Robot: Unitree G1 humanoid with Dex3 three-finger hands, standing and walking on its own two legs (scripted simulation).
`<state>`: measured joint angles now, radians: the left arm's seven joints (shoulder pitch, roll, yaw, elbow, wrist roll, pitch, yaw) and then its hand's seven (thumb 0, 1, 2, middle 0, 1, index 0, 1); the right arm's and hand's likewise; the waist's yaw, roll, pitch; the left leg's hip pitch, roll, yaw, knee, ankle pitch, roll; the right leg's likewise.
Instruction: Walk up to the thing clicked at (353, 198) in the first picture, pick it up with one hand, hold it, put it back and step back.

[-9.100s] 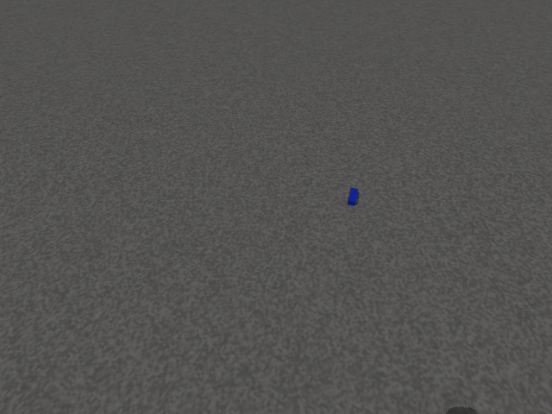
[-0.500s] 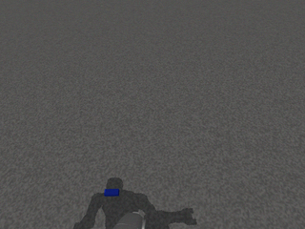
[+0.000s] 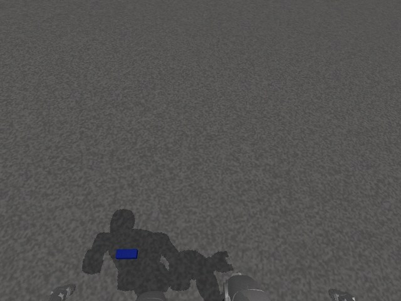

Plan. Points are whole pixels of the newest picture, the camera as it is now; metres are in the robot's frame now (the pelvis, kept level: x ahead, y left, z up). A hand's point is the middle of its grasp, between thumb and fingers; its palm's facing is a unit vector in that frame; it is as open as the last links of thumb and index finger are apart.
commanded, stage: walk up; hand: left
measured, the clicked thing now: (126, 254) +0.37 +0.31 -0.74
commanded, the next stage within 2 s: none
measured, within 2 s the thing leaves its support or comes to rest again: neither
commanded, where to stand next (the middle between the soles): +0.02 -0.01 m, yaw +2 degrees
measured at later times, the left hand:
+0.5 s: hand out of the picture +0.04 +0.23 -0.15, palm faces +0.07 -0.92 -0.37, open 7.4 cm
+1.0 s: hand out of the picture +0.03 +0.23 -0.13, palm faces +0.07 -0.93 -0.36, open 7.4 cm
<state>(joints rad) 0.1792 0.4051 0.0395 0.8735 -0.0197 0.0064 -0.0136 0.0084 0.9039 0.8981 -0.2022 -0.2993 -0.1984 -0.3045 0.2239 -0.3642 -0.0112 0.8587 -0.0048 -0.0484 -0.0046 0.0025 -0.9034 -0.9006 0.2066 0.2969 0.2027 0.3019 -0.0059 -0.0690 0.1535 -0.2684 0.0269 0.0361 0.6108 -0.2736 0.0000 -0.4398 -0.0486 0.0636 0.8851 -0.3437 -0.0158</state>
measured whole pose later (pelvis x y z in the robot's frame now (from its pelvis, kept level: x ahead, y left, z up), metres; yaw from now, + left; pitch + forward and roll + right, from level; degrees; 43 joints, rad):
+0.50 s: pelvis -0.04 -0.04 -0.01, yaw +3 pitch -3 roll +3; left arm 0.17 0.38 0.04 0.90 0.00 0.02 0.00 0.01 0.90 0.90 -0.20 -0.30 -0.20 -0.30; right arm 0.23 -0.37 -0.01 0.99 -0.03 0.01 0.00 0.00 -0.91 -0.90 0.20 0.30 0.20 0.30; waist 0.03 -0.05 0.10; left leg -0.20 -0.05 -0.01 0.62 -0.37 0.01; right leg -0.41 -0.06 -0.02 0.72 -0.31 -0.01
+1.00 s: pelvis -0.02 -0.03 +0.02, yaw +3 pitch -2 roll +0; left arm 0.14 0.35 0.00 1.10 0.00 -0.04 -0.01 0.01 0.90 0.90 -0.20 -0.30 -0.20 -0.30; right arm 0.14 -0.37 0.00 1.07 -0.01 0.00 0.02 0.00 -0.91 -0.90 0.20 0.30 0.20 0.30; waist 0.02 0.03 0.03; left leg -0.11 -0.01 -0.03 0.43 -0.29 0.00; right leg -0.25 -0.02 -0.02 0.43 -0.15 0.01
